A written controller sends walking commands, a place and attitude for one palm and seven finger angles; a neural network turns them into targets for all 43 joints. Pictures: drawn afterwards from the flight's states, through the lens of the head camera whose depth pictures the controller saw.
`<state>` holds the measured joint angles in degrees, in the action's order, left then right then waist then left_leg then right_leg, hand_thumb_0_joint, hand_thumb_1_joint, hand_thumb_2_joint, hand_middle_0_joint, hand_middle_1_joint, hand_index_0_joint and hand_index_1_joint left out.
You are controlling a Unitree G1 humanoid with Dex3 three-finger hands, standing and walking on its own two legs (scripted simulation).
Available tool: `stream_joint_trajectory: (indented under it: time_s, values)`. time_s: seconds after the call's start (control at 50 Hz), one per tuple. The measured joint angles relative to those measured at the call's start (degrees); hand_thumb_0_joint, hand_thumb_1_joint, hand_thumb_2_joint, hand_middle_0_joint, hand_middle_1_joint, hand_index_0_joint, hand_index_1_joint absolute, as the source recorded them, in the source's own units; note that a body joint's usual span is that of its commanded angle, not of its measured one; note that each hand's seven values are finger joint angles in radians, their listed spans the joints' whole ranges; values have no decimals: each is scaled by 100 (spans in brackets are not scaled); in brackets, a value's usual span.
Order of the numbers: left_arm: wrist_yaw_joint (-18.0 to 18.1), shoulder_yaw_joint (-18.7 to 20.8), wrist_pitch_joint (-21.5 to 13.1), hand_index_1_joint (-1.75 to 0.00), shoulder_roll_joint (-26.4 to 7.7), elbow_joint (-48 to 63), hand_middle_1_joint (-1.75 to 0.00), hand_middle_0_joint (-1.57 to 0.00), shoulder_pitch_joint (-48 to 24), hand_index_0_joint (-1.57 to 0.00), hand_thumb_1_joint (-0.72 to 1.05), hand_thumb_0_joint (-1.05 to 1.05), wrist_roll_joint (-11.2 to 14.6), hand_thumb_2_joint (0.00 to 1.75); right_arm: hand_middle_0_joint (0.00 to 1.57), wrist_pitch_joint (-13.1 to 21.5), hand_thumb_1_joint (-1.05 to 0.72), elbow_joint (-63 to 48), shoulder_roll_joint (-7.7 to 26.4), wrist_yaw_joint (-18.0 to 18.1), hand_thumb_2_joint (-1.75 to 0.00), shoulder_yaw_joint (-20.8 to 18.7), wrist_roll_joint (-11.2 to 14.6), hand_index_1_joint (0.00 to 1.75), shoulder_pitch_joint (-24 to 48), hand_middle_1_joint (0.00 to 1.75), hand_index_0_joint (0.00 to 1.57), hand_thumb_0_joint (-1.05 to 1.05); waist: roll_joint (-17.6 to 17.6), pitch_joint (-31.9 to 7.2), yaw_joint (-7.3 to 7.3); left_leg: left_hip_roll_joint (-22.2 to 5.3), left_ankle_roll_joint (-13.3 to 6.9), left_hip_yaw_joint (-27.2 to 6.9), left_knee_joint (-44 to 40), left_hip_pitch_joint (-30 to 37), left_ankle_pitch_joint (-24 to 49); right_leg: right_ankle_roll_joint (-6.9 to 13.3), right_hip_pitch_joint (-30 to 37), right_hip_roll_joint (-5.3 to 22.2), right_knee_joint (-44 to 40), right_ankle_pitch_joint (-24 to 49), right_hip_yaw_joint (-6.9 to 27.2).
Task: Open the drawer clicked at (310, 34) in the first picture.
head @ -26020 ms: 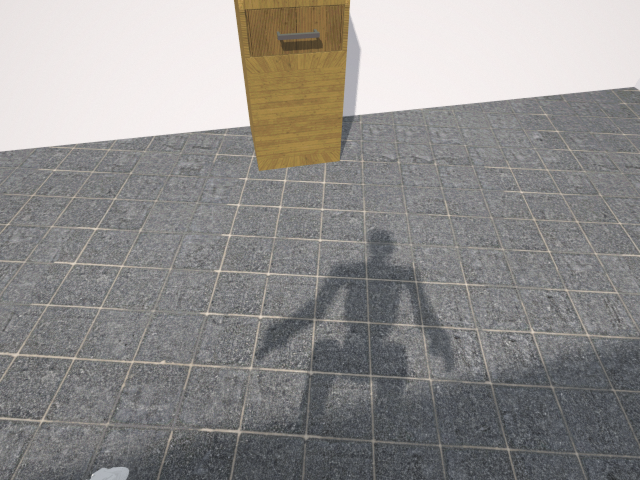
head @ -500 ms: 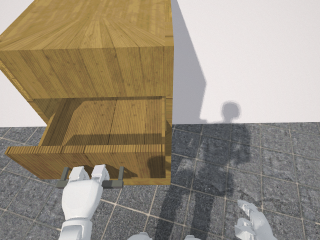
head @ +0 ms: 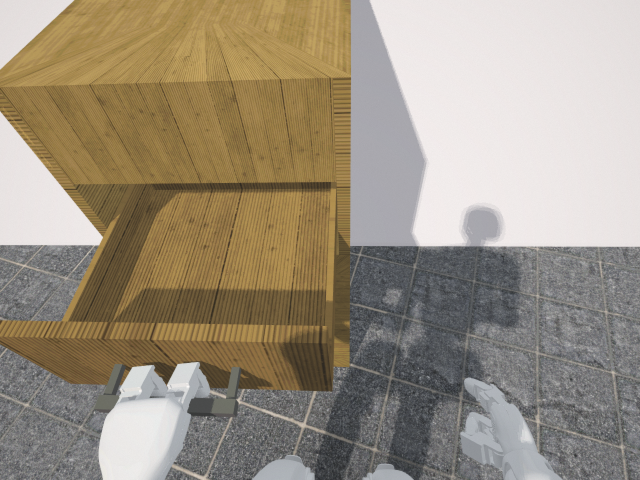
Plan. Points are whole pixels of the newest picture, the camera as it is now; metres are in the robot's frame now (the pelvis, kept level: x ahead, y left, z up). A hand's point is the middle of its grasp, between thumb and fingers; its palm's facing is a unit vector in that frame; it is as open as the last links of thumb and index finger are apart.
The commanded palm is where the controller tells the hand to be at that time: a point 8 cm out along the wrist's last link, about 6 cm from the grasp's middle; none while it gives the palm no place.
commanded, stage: pull the drawer open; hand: left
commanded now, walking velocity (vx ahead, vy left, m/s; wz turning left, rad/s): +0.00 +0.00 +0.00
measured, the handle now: (171, 390) +0.23 +0.21 -0.01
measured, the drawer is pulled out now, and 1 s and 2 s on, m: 0.24 0.30 0.29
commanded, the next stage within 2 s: open the thumb to release the handle in 0.80 s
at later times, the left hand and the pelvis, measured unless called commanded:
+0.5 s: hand out of the picture +0.12 +0.20 -0.03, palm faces -0.09 -0.12 -0.99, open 5.3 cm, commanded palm +0.08 +0.22 +0.02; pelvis -0.01 -0.01 -0.01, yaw +1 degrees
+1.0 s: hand out of the picture +0.12 +0.21 -0.03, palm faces -0.10 -0.12 -0.99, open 5.4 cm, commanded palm +0.09 +0.21 +0.02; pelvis -0.01 -0.01 -0.02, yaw +1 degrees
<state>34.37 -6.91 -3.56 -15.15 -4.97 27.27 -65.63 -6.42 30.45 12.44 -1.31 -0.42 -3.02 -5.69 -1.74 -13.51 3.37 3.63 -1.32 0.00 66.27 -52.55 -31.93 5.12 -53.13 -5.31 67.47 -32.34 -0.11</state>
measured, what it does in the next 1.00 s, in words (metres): stands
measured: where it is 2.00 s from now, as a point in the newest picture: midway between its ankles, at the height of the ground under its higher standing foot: outside the picture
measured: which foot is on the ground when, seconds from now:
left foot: down 0.00-1.00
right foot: down 0.00-1.00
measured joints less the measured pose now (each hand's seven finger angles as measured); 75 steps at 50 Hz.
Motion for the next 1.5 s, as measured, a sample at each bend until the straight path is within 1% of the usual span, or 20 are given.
stream_joint_trajectory:
  time_s: [0.18, 0.3, 0.38, 0.56, 0.76, 0.92, 0.96, 1.02, 1.1, 1.2, 1.38, 1.44, 1.5]
  values:
    - [-131, 108, -151, -135, -74, 297, -135, -36, 379, -42, 76, -1, 103, 81, 20, 47, -91, -94, 2, -26, -90, 14, -41, 30, -67, 30, 20, 1, -27, -7, 28, 15, 41, 3, 103, -138, 0, 39, -161, 16, 159, -30, -15]
    - [-151, 258, -401, -135, -135, 490, -135, -36, 654, -42, 76, -1, 157, 80, 20, 82, -91, -91, 5, -7, -90, 26, -70, 30, -90, 30, 20, 1, 21, -24, 57, 21, 75, -7, 176, -264, -2, 70, -296, 23, 259, -49, -37]
    - [-129, 348, -579, -135, -189, 594, -135, -36, 807, -42, 76, -1, 147, 80, 20, 79, -91, -65, 8, 8, -90, 9, -89, 30, -59, 30, 20, 1, 42, -34, 89, 21, 96, -26, 251, -365, -15, 90, -394, 23, 333, -66, -65]
    - [-193, 485, -824, -135, -250, 822, -135, -37, 1159, -42, 76, -1, 193, 79, 20, 46, -91, -70, -41, 5, -90, -34, -118, 30, 60, 30, 20, 1, 30, -49, 145, 20, 119, -31, 381, -508, -46, 116, -541, 22, 472, -100, -87]
    - [-342, 594, -920, -135, -217, 992, -135, -33, 1359, -42, 75, -1, 282, 78, 20, 32, -91, -142, -126, -46, -90, -27, -120, 30, 103, 30, 20, 1, 15, -79, 146, 12, 116, -4, 432, -568, -85, 116, -613, 11, 531, -133, -64]
    - [-285, 597, -999, -135, -238, 1102, -135, -32, 1507, -42, 75, -1, 218, 78, 20, 40, -91, -154, -95, -87, -90, -41, -170, 30, 62, 30, 20, 1, 21, -106, 160, 21, 93, -4, 465, -635, -131, 99, -668, 17, 548, -173, -63]
    - [-223, 565, -1002, -135, -268, 1075, -135, -33, 1429, -42, 75, -1, 160, 79, 20, 68, -91, -177, -44, -86, -90, -57, -201, 30, 33, 30, 20, 1, -8, -118, 181, 44, 86, -40, 521, -712, -141, 92, -721, 40, 585, -196, -104]
    - [-192, 565, -949, -134, -266, 1023, -135, -34, 1280, -41, 73, -1, 186, 79, 20, 96, -91, -170, 7, -76, -90, -78, -206, 30, 17, 30, 20, 1, -27, -124, 219, 64, 79, -68, 614, -807, -169, 89, -797, 59, 657, -232, -141]
    - [-241, 497, -833, -133, -258, 1074, -133, -34, 1263, -42, 62, 0, 239, 76, 20, 72, -91, -173, 18, -79, -90, -79, -179, 30, -7, 30, 20, 1, -38, -109, 229, 74, 73, -79, 632, -789, -182, 81, -771, 69, 670, -248, -152]
    - [-303, 453, -739, -130, -227, 1048, -130, -33, 1276, -41, 37, 0, 304, 67, 20, 53, -91, -213, -21, -64, -90, -34, -152, 30, -50, 30, 20, 1, -37, -94, 189, 67, 69, -83, 532, -668, -144, 76, -649, 63, 564, -205, -145]
    - [-292, 501, -815, -124, -276, 1011, -124, -30, 1335, -35, -18, 0, 285, 44, 20, 73, -91, -242, -25, -90, -90, -11, -164, 30, -74, 30, 20, 1, -16, -129, 141, 37, 69, -89, 489, -606, -111, 75, -581, 35, 488, -146, -147]
    - [-281, 522, -834, -122, -287, 1024, -122, -29, 1367, -34, -31, 0, 288, 38, 20, 70, -91, -243, -14, -91, -90, -28, -166, 30, -61, 30, 20, 1, -19, -130, 139, 34, 61, -83, 504, -608, -107, 67, -581, 33, 496, -138, -143]
    - [-279, 507, -818, -121, -287, 1043, -121, -29, 1374, -33, -39, 0, 286, 34, 20, 68, -91, -260, 9, -100, -90, -43, -169, 30, -61, 30, 20, 1, -42, -136, 142, 37, 52, -93, 536, -631, -105, 60, -593, 36, 512, -133, -156]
